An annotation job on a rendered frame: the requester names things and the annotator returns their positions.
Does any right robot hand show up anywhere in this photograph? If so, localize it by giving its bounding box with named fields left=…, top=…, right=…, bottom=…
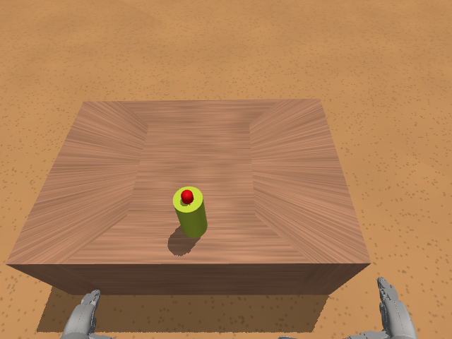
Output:
left=343, top=277, right=417, bottom=339

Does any bottle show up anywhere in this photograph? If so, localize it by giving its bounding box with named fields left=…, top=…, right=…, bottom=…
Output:
left=173, top=186, right=208, bottom=238

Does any left robot hand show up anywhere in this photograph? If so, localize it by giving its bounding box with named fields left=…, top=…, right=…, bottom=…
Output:
left=62, top=290, right=115, bottom=339

